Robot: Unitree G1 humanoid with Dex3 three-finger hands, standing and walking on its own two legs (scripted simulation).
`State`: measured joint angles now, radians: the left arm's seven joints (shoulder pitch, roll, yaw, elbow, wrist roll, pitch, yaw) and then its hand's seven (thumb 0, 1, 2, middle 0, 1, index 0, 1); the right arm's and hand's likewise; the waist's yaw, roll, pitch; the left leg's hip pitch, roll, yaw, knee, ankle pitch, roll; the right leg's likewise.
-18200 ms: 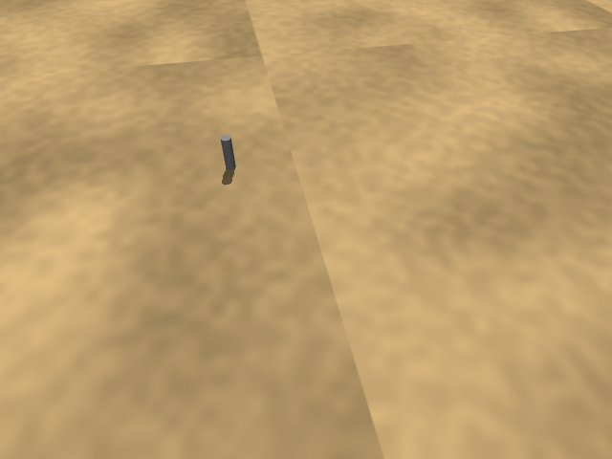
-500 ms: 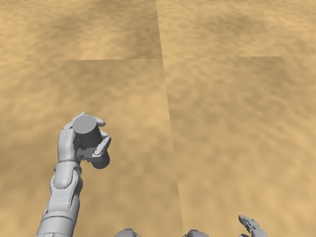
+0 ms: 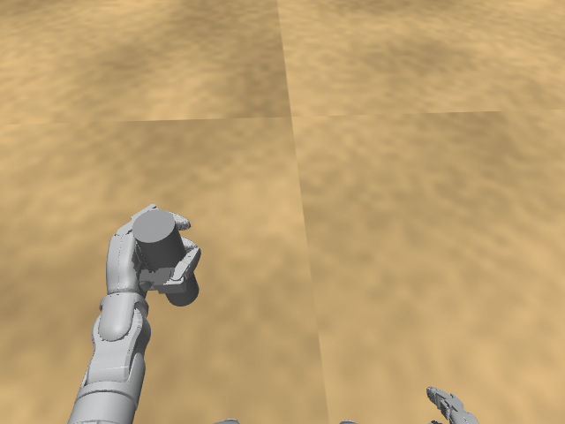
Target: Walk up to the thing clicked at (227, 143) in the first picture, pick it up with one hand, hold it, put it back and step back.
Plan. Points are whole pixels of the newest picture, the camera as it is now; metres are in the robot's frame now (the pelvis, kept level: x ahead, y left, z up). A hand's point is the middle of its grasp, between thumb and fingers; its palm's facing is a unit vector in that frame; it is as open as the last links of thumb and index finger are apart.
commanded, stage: hold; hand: left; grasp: from the side
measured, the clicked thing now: (170, 263) +0.33 +0.18 +0.03
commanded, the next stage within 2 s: none
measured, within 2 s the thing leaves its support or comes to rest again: neither
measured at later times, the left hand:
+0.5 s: hand (169, 259) +0.32 +0.17 +0.06, palm faces +0.13 -0.99 -0.01, open 7.1 cm
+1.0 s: hand (172, 257) +0.32 +0.17 +0.06, palm faces +0.13 -0.99 -0.01, open 7.1 cm
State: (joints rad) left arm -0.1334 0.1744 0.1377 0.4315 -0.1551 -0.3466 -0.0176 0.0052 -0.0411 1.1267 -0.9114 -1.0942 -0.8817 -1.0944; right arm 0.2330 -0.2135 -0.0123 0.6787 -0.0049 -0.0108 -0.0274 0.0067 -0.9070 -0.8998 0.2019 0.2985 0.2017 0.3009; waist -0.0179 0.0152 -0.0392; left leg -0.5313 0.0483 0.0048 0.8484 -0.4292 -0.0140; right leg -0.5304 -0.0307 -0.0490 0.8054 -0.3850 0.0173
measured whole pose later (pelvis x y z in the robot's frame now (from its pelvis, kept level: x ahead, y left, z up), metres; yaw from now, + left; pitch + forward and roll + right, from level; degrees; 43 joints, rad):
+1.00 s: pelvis -0.01 +0.00 +0.00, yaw +0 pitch +5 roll -1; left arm -0.14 0.17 0.14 0.46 -0.15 -0.37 -0.02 0.01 -0.04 1.13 -0.91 -1.09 -0.88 -1.10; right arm 0.23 -0.22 -0.02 0.69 0.00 -0.03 -0.02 0.01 -0.90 -0.90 0.20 0.30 0.20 0.30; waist -0.02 0.01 -0.02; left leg -0.50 0.04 0.01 0.81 -0.40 -0.01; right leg -0.50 -0.03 -0.05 0.77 -0.36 0.02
